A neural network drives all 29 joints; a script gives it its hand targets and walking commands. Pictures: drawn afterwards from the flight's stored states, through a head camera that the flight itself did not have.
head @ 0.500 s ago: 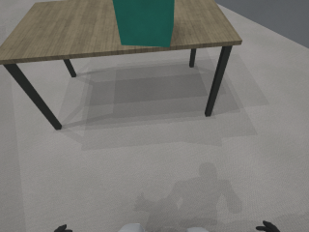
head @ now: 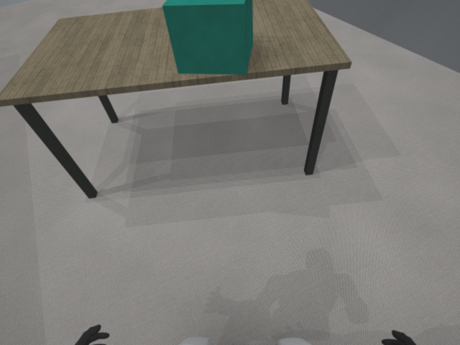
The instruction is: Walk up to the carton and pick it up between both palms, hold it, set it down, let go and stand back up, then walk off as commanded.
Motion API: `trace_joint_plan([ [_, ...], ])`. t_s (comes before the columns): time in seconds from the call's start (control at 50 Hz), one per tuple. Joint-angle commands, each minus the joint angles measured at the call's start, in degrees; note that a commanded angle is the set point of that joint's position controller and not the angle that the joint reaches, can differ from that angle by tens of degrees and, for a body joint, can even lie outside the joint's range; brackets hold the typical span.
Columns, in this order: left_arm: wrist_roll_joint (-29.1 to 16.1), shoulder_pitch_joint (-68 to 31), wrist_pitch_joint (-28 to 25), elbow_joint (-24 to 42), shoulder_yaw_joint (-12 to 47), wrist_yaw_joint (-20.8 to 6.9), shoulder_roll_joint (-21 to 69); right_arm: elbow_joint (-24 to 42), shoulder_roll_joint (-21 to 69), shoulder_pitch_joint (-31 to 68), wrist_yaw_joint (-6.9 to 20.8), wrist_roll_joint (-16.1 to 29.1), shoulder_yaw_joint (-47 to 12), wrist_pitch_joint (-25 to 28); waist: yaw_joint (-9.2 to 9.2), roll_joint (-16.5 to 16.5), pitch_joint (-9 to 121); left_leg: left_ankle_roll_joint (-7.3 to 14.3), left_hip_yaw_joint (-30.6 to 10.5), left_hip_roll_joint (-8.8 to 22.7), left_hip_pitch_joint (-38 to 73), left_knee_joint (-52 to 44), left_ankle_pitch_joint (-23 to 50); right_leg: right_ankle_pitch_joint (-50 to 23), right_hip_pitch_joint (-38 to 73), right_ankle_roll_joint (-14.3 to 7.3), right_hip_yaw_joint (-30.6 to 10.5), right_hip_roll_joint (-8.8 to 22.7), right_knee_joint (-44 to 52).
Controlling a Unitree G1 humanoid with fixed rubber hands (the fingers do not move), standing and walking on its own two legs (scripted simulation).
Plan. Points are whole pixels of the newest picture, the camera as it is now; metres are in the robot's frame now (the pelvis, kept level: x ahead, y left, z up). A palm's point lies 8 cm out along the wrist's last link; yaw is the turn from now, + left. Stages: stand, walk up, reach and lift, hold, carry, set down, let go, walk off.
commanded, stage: stand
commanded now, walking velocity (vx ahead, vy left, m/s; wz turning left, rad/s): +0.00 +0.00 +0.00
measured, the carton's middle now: (214, 27) +1.12 +0.07 +0.04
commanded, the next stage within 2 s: none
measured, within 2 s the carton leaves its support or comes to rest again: neither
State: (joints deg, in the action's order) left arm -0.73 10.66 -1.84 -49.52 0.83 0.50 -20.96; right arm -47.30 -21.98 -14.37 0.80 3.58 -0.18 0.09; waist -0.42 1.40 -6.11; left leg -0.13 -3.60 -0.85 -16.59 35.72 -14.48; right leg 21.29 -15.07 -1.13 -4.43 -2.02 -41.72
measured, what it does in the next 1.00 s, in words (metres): stands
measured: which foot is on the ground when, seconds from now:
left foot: down 0.00-1.00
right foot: down 0.00-1.00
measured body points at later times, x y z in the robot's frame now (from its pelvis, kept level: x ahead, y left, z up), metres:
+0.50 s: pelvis +0.01 +0.01 +0.01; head +0.03 -0.01 +0.45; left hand +0.11 +0.31 -0.09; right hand +0.09 -0.29 -0.12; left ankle +0.06 +0.16 -0.72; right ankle +0.02 -0.10 -0.72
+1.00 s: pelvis +0.01 +0.01 +0.01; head +0.03 -0.01 +0.46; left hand +0.11 +0.31 -0.10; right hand +0.09 -0.29 -0.12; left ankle +0.06 +0.16 -0.72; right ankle +0.02 -0.10 -0.72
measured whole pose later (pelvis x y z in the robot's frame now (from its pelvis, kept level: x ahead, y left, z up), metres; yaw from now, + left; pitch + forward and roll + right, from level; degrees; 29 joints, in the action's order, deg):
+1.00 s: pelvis +0.01 +0.01 +0.01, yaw +0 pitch -3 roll +2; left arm -0.7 9.5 -1.4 -51.3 0.8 0.3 -21.0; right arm -48.4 -22.0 -14.2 0.9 3.6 -0.2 0.0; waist -0.4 0.7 -6.1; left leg -0.4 -3.6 -0.6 -16.8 32.1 -12.6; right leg 19.2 -15.1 -1.1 -4.4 -1.9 -37.5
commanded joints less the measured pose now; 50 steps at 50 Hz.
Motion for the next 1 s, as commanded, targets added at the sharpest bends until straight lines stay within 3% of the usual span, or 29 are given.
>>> trace_joint_plan([
  [0.0, 1.2, -5.2, -1.5, -0.4, -3.6, 0.2, -16.1, -2.3, -11.1, 3.4, -0.1, -4.3, 3.1, 1.6, 1.39, -8.4, 1.9, 3.1, -3.0, 4.5, 6.2, -8.5, -1.1, 4.9, -6.0, -2.1, -12.1, 8.6, 22.9],
  [0.02, 1.1, -5.6, -1.4, -0.5, -3.4, 0.4, -16.3, -2.3, -10.5, 2.9, -0.2, -4.0, 2.9, 1.7, 2.17, -8.5, 0.9, 3.3, -3.1, 4.4, 6.0, -7.9, -1.1, 4.2, -6.8, -2.4, -12.8, 8.8, 22.6],
  [0.06, 1.1, -4.4, -1.8, -1.1, -3.5, 0.1, -16.6, -2.4, -11.3, 3.9, -0.4, -4.8, 3.2, 1.6, 0.68, -10.0, 1.4, 2.9, -2.5, 4.2, 5.5, -8.4, 0.5, 2.7, -4.3, -1.4, -11.2, 8.7, 23.8],
  [0.08, 1.2, -4.9, -1.6, -1.4, -3.6, 0.1, -16.4, -2.7, -11.1, 5.1, -0.3, -4.6, 3.1, 1.2, 0.38, -10.2, 1.1, 2.7, -1.4, 4.1, 5.2, -7.3, -0.9, 3.4, -5.3, -1.2, -13.0, 10.1, 25.4],
  [0.1, 1.5, -5.9, -1.5, -1.0, -3.6, 0.1, -16.8, -2.1, -11.2, 5.3, -0.4, -4.5, 3.5, 1.4, 1.55, -8.9, -0.2, 2.4, -1.9, 4.2, 5.5, -7.9, -0.2, 3.9, -6.6, -1.1, -13.4, 10.1, 25.1],
  [0.12, 1.6, -6.7, -1.6, -1.2, -3.5, 0.2, -16.4, -2.4, -12.2, 4.7, -0.7, -4.3, 3.8, 1.5, 1.74, -10.9, 1.4, 2.5, -2.2, 4.2, 5.9, -7.8, -0.2, 3.4, -5.2, -1.5, -13.3, 9.3, 24.9],
  [0.16, 1.2, -7.1, -1.4, -0.4, -3.4, 0.2, -15.2, -2.0, -11.2, 5.7, -0.6, -4.9, 3.0, 1.5, 1.02, -6.4, 2.3, 3.6, -3.1, 5.1, 6.8, -8.7, 0.1, 0.3, -4.8, -1.8, -11.5, 8.3, 22.5],
  [0.26, 0.9, -6.5, -1.3, -1.3, -3.7, 0.4, -15.8, -2.3, -11.6, 5.0, -0.3, -4.3, 3.1, 2.0, 1.46, -9.7, 5.2, 3.2, -3.7, 5.3, 7.0, -8.7, 4.0, -2.8, -2.9, -2.0, -9.7, 7.8, 21.6],
  [0.28, 0.8, -5.1, -1.3, -1.3, -3.4, 0.2, -15.0, -3.0, -11.7, 5.5, -0.3, -4.6, 2.7, 1.6, 0.05, -8.3, 3.9, 3.1, -2.8, 5.4, 6.7, -8.7, 3.8, -3.7, -2.4, -1.5, -10.3, 8.3, 22.2],
  [0.32, 1.0, -5.4, -1.5, -1.5, -3.7, 0.2, -16.0, -2.7, -11.2, 5.1, -0.6, -4.4, 2.9, 1.8, 1.32, -6.6, 5.9, 3.0, -3.0, 5.2, 7.3, -9.2, 3.5, -7.1, -0.6, -1.5, -11.4, 9.0, 21.2],
  [0.36, 0.7, -5.1, -1.4, -1.2, -3.5, 0.0, -14.6, -2.8, -11.7, 5.4, -0.2, -4.4, 2.7, 2.3, 0.28, -6.2, 7.6, 3.5, -4.1, 5.9, 7.1, -9.9, 4.5, -6.0, 0.8, -1.6, -9.0, 7.6, 20.5],
  [0.38, 0.9, -5.4, -1.5, -1.4, -3.5, 0.1, -14.5, -2.5, -11.7, 5.3, -0.4, -4.3, 3.0, 2.2, 0.60, -8.4, 6.6, 3.0, -3.7, 5.6, 6.6, -9.7, 6.4, -9.0, 0.2, -1.2, -8.5, 7.6, 19.7],
  [0.4, 0.6, -4.3, -1.8, -2.1, -3.0, 0.1, -13.8, -2.7, -11.5, 6.4, -0.4, -4.6, 2.6, 1.9, -0.44, -6.1, 7.8, 3.7, -4.8, 6.4, 7.2, -10.7, 7.7, -9.8, 1.5, -1.4, -7.7, 7.3, 19.2],
  [0.42, 0.9, -4.9, -1.7, -2.0, -2.9, 0.4, -13.4, -1.8, -11.2, 6.3, -0.2, -4.3, 2.4, 2.4, 0.40, -6.0, 6.6, 3.8, -4.3, 6.8, 6.3, -10.1, 7.5, -11.2, 0.7, -1.8, -8.1, 7.5, 18.4],
  [0.46, 0.4, -4.0, -1.4, -1.8, -3.1, 0.1, -13.0, -2.3, -13.1, 6.0, -0.3, -4.9, 2.8, 2.3, -0.41, -5.8, 8.2, 3.6, -4.3, 6.8, 7.0, -10.5, 7.1, -11.1, 1.2, -1.6, -7.3, 6.7, 17.7],
  [0.52, 0.7, -5.2, -1.2, -2.4, -3.2, 0.2, -14.3, -2.6, -10.9, 5.9, -0.2, -4.6, 2.7, 2.0, 1.39, -6.4, 6.4, 3.4, -3.3, 5.8, 7.1, -8.8, 6.0, -8.7, -1.2, -1.8, -9.2, 7.9, 20.4],
  [0.54, 0.6, -5.2, -1.2, -2.0, -3.5, 0.1, -14.4, -2.2, -11.1, 5.4, -0.4, -4.4, 2.5, 1.9, 0.08, -8.6, 7.8, 3.0, -3.3, 5.7, 6.1, -9.7, 6.1, -10.7, 1.2, -1.1, -8.2, 8.0, 20.6],
  [0.56, 0.8, -4.6, -1.4, -2.3, -3.2, -0.1, -13.8, -2.8, -11.2, 4.9, -0.5, -4.2, 2.5, 2.0, 0.90, -6.3, 8.3, 3.2, -3.7, 5.9, 7.2, -9.5, 6.3, -10.5, 0.8, -1.6, -8.7, 8.2, 19.9],
  [0.58, 0.9, -4.3, -1.3, -2.6, -2.8, 0.1, -13.8, -2.5, -12.5, 5.4, -0.8, -4.4, 2.9, 1.8, 0.71, -8.8, 8.5, 3.1, -3.3, 6.1, 8.0, -9.4, 5.7, -10.7, 0.2, -1.7, -8.2, 7.8, 20.1],
  [0.62, 1.0, -7.0, -1.4, -1.8, -3.3, 0.4, -15.1, -1.9, -10.2, 6.4, -0.6, -4.3, 2.4, 1.9, 1.65, -6.7, 5.9, 3.2, -3.1, 5.5, 6.9, -9.1, 6.9, -10.7, -1.7, -1.7, -8.9, 7.7, 20.0],
  [0.64, 0.9, -5.1, -1.2, -2.2, -3.1, 0.3, -13.8, -2.7, -12.3, 5.7, -0.8, -4.9, 2.6, 2.0, 0.22, -7.2, 7.9, 3.1, -3.3, 6.1, 7.5, -9.7, 8.4, -11.9, 0.5, -1.6, -7.9, 7.7, 19.4],
  [0.78, 1.0, -4.8, -1.2, -2.1, -3.0, 0.3, -14.3, -2.3, -11.5, 6.3, -0.5, -4.6, 2.5, 1.4, -0.49, -6.8, 7.3, 2.8, -3.0, 5.5, 7.7, -9.3, 6.0, -10.4, 0.6, -0.9, -9.7, 8.8, 21.5],
  [0.8, 0.8, -4.7, -1.4, -2.8, -3.3, 0.2, -15.2, -2.1, -9.9, 6.7, -0.6, -4.5, 2.4, 1.3, 0.57, -10.3, 8.4, 2.8, -2.9, 5.3, 8.0, -9.3, 6.0, -11.3, 0.5, -1.1, -8.7, 8.2, 21.0],
  [0.82, 0.4, -4.0, -1.3, -2.9, -2.9, 0.2, -14.3, -2.4, -11.5, 4.7, -0.7, -4.4, 2.8, 1.3, 0.73, -9.7, 8.1, 3.0, -3.5, 5.4, 8.1, -9.2, 6.5, -11.4, 0.6, -1.3, -8.9, 8.0, 21.1],
  [0.84, 1.2, -3.2, -1.5, -2.7, -2.8, 0.4, -14.0, -2.3, -12.9, 6.9, -0.9, -4.8, 3.0, 1.1, -0.74, -7.6, 6.2, 2.7, -2.3, 5.3, 6.8, -7.7, 6.5, -15.8, 0.6, -0.2, -10.1, 8.9, 21.4],
  [0.86, 1.2, -6.5, -1.4, -2.1, -3.2, 0.0, -14.8, -2.5, -11.7, 5.0, -0.8, -4.4, 2.8, 1.2, 1.28, -10.0, 7.7, 2.3, -1.9, 5.2, 7.5, -9.0, 4.4, -12.0, 0.6, -1.2, -9.3, 9.0, 21.7],
  [0.9, 0.9, -6.6, -1.4, -2.0, -3.2, 0.0, -14.9, -2.2, -11.4, 6.4, -0.5, -4.7, 2.8, 1.4, 0.83, -8.8, 6.0, 2.8, -3.1, 5.4, 7.6, -10.2, 3.2, -6.0, -1.4, -1.3, -9.6, 8.3, 22.1],
  [0.96, 1.1, -4.6, -1.2, -2.8, -3.2, 0.0, -14.0, -2.3, -11.9, 5.9, -0.6, -4.3, 2.5, 2.0, 0.39, -5.2, 8.0, 3.1, -2.9, 6.3, 7.3, -9.9, 5.9, -10.7, 1.7, -1.4, -8.5, 8.1, 20.8],
  [0.98, 0.9, -4.5, -1.5, -3.0, -3.1, 0.4, -15.1, -2.9, -9.9, 4.3, -0.4, -4.1, 2.1, 1.4, 0.26, -8.1, 8.6, 3.1, -3.4, 5.7, 7.4, -10.7, 5.7, -11.5, 2.3, -1.0, -8.4, 8.4, 20.8],
])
